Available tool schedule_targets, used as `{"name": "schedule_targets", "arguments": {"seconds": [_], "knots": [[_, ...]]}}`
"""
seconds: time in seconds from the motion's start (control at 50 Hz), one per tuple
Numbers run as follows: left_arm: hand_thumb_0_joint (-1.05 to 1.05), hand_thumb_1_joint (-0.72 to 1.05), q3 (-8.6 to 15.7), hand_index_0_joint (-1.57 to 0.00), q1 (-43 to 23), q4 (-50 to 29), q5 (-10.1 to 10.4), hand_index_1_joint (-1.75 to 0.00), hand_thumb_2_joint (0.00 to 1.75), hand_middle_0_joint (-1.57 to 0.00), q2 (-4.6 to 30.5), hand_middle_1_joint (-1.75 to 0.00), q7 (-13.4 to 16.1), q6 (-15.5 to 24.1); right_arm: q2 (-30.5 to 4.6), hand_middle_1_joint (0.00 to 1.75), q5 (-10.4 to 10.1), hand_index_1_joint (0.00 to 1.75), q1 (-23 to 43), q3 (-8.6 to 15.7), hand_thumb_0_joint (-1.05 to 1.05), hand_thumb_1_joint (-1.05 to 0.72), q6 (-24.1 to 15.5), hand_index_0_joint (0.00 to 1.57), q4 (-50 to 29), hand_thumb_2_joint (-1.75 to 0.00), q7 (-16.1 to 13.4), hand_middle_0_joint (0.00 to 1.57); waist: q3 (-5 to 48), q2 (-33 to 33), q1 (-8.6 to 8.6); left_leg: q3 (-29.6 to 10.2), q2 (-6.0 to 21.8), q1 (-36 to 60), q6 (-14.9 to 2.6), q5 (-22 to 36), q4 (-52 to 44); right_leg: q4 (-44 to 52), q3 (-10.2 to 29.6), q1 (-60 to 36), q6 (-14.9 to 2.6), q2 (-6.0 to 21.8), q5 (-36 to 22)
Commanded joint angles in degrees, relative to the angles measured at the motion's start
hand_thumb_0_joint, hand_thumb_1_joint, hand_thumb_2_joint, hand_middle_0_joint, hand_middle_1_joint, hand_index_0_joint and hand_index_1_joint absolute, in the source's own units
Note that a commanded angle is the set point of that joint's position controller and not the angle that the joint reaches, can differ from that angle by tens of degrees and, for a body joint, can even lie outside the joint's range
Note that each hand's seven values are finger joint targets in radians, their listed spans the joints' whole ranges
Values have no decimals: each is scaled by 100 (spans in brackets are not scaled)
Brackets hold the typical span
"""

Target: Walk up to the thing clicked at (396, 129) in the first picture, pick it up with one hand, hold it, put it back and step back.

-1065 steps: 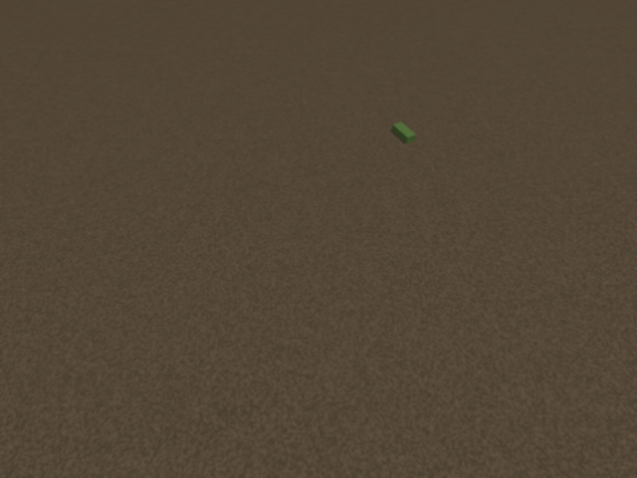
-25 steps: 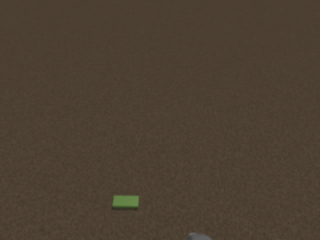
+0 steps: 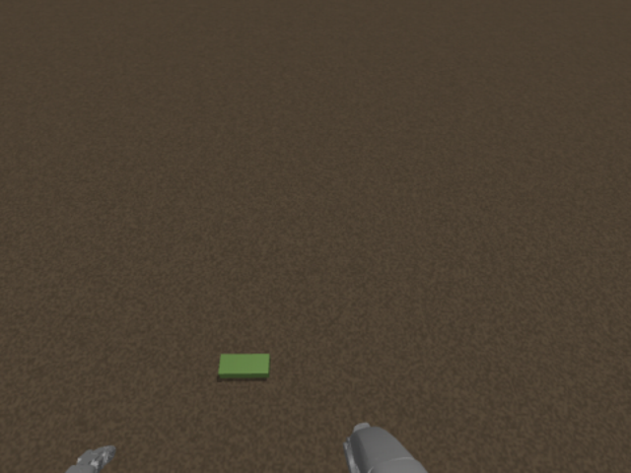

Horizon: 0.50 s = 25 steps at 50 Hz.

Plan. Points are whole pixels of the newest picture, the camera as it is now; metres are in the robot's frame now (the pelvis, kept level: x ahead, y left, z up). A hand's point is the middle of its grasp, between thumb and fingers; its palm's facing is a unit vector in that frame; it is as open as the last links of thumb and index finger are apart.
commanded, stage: walk up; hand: left
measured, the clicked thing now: (245, 365) +0.51 +0.19 -0.73
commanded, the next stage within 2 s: none
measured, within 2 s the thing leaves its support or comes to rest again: neither
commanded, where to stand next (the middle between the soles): +0.12 -0.02 m, yaw -3 degrees
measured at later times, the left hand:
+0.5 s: hand out of the picture +0.11 +0.24 -0.11, palm faces -0.08 -0.89 -0.44, open 7.4 cm
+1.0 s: hand out of the picture +0.04 +0.25 -0.15, palm faces -0.11 -0.90 -0.41, open 7.3 cm
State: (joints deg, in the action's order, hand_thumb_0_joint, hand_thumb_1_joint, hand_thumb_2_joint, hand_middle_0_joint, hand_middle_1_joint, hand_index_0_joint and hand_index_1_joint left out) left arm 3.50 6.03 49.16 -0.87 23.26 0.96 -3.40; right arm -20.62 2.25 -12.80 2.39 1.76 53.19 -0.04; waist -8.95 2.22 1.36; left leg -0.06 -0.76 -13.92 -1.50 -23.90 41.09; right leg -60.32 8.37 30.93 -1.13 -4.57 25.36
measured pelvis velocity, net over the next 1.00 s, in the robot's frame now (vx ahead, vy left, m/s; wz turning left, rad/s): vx -0.03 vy -0.02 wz -0.11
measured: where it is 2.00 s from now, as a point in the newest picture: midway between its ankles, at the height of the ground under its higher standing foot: outside the picture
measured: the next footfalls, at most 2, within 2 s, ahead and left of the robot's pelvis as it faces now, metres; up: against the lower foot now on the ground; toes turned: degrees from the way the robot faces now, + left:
right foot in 0.24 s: +0.04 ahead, -0.15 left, +0.00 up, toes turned -5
left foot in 0.62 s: +0.19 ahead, +0.08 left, +0.00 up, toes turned -5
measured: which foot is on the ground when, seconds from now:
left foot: down 0.00-0.26, up 0.28-0.60, down 0.62-0.94, up 0.96-1.00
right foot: up 0.00-0.22, down 0.24-0.64, up 0.66-0.90, down 0.92-1.00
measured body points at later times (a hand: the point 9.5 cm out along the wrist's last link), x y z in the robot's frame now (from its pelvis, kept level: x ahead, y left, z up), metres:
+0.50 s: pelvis +0.04 -0.04 +0.02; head +0.06 -0.06 +0.47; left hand +0.11 +0.29 -0.08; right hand +0.10 -0.36 -0.11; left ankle +0.14 +0.11 -0.67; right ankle +0.00 -0.14 -0.72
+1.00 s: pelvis -0.03 -0.02 -0.01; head +0.01 -0.03 +0.44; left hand +0.05 +0.30 -0.12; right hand +0.07 -0.34 -0.12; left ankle +0.11 +0.09 -0.68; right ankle -0.05 -0.12 -0.72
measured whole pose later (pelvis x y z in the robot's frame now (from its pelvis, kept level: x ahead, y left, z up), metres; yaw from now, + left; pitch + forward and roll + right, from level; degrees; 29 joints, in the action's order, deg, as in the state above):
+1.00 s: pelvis -0.03 -0.02 -0.01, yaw -6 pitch -3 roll +1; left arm 3.7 15.4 49.8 -2.4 21.1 0.0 -1.6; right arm -22.1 1.6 -7.6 4.1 4.1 46.5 -0.2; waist -8.7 -1.1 -1.5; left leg -4.8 -3.9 -32.8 -0.1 -23.0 51.8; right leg -43.9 0.4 15.6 -2.4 -0.9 25.2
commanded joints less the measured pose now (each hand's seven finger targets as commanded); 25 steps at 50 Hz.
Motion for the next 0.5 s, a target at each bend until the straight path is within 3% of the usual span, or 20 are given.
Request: {"name": "schedule_targets", "arguments": {"seconds": [0.0, 0.02, 0.06, 0.1, 0.12, 0.16, 0.18, 0.2, 0.22, 0.24, 0.26, 0.28, 0.3, 0.34, 0.4, 0.42, 0.48], "knots": [[0, 90, 311, -20, 357, -196, 26, -30, 90, -20, 1070, -30, -81, 281, -1565, 30, -4, 30, 422, 438, 0, -90, -466, 20, -601, -90, -125, 20, 946, -957, -173, -1299, 1318, 891, -857, 1174, -1765, 434, -94, -24, 76, 300, -115], [0, 90, 301, -20, 120, -219, -41, -30, 90, -20, 1056, -30, -155, 345, -1568, 30, 37, 30, 104, 475, 0, -90, -474, 20, -557, -90, -80, 20, 946, -1023, 102, -1329, 1212, 1132, -822, 320, -1953, 797, -261, 15, 134, 286, -74], [0, 90, 324, -20, -131, -391, -115, -30, 90, -20, 1220, -30, -245, 443, -1912, 30, 70, 30, -433, 615, 0, -90, -463, 20, -552, -90, 3, 20, 666, -1266, 398, -1916, 1655, 1371, -1167, -897, -2278, 1198, -477, 203, 156, 334, 455], [0, 90, 304, -20, -160, -420, -116, -30, 90, -20, 1265, -30, -302, 526, -2003, 30, 47, 30, -698, 633, 0, -90, -479, 20, -585, -90, 66, 20, 417, -1240, 482, -2040, 1818, 1563, -1339, -1173, -2436, 1545, -583, 435, 70, 412, 660], [0, 90, 299, -20, -95, -389, -119, -30, 90, -20, 1275, -30, -320, 573, -2026, 30, 40, 30, -746, 646, 0, -90, -469, 20, -617, -90, 95, 20, 332, -1289, 492, -2014, 1859, 1603, -1391, -864, -2384, 1891, -645, 346, 17, 484, 759], [0, 90, 294, -20, 220, -255, -92, -30, 90, -20, 1185, -30, -317, 683, -1943, 30, 10, 30, -665, 603, 0, -90, -452, 20, -720, -90, 138, 20, 333, -1364, 315, -1624, 1736, 1266, -1313, 341, -2099, 2427, -857, -312, -75, 479, 487], [0, 90, 282, -20, 603, -145, -73, -30, 90, -20, 1080, -30, -298, 743, -1880, 30, -19, 30, -454, 575, 0, -90, -429, 20, -811, -90, 165, 20, 460, -1351, 69, -1225, 1551, 1002, -1156, 1142, -1733, 3062, -991, -1019, -138, 418, 56], [0, 90, 299, -20, 1210, 63, -58, -30, 90, -20, 1020, -30, -261, 803, -1784, 30, -49, 30, -158, 518, 0, -90, -392, 20, -927, -90, 187, 20, 640, -1231, -312, -669, 1225, 413, -918, 1857, -1108, 3810, -1262, -2107, -181, 278, -732], [0, 90, 432, -20, 2012, 284, -58, -30, 90, -20, 1292, -30, -187, 847, -1405, 30, -97, 30, -12, 398, 0, -90, -378, 20, -1064, -90, 185, 20, 991, -443, -720, -232, 780, -397, -595, 1967, 169, 4130, -812, -3477, -175, 460, -1100], [0, 90, 589, -20, 2346, 242, -104, -30, 90, -20, 1998, -30, -106, 897, -980, 30, -193, 30, 30, 261, 0, -90, -391, 20, -1387, -90, 206, 20, 1062, 1173, -793, 147, -34, -2324, -134, 268, 1767, 4527, 2085, -4362, -629, 1968, -419], [0, 90, 547, -20, 2119, 91, -52, -30, 90, -20, 2191, -30, -124, 892, -1331, 30, -140, 30, 349, 358, 0, -90, -342, 20, -1379, -90, 121, 20, 531, 491, -743, -580, -65, -2659, -102, -834, 1966, 4739, 3023, -3579, -1264, 2784, -412], [0, 90, 524, -20, 1779, -54, 30, -30, 90, -20, 2031, -30, -136, 896, -1478, 30, -140, 30, 122, 421, 0, -90, -342, 20, -1231, -90, 103, 20, 230, -53, -519, -934, 172, -2658, -93, -582, 2220, 4601, 2453, -3296, -1402, 2779, -683], [0, 90, 471, -20, 1659, -101, 95, -30, 90, -20, 1816, -30, -118, 919, -1500, 30, -186, 30, -146, 407, 0, -90, -349, 20, -1071, -90, 130, 20, 127, -212, -399, -1061, 184, -2626, -80, -241, 2104, 4412, 1786, -3354, -1174, 2383, -1268], [0, 90, 370, -20, 1579, -142, 113, -30, 90, -20, 1597, -30, -53, 947, -1422, 30, -186, 30, -357, 416, 0, -90, -351, 20, -948, -90, 164, 20, 59, 45, -235, -1008, 205, -2213, -2, 196, 1713, 4366, 862, -2967, -838, 2015, -2571], [0, 90, 227, -20, 1032, -317, 46, -30, 90, -20, 1304, -30, 30, 931, -1139, 30, -227, 30, -597, 368, 0, -90, -221, 20, -674, -90, 111, 20, 40, 382, -14, -743, 46, -1110, 206, 535, 1261, 3994, -321, -1884, -791, 1725, -5141], [0, 90, 185, -20, 852, -362, 49, -30, 90, -20, 1233, -30, 55, 901, -1041, 30, -265, 30, -525, 328, 0, -90, -198, 20, -654, -90, 92, 20, 45, 502, -8, -639, -6, -760, 196, 617, 993, 3894, -553, -1597, -764, 1655, -5574], [0, 90, 148, -20, 715, -422, 129, -30, 90, -20, 1235, -30, 117, 687, -1080, 30, -264, 30, -181, 281, 0, -90, -150, 20, -684, -90, 45, 20, 325, 866, -146, -178, -54, -590, 140, 1038, 362, 3359, -561, -1825, -708, 1618, -5635]]}}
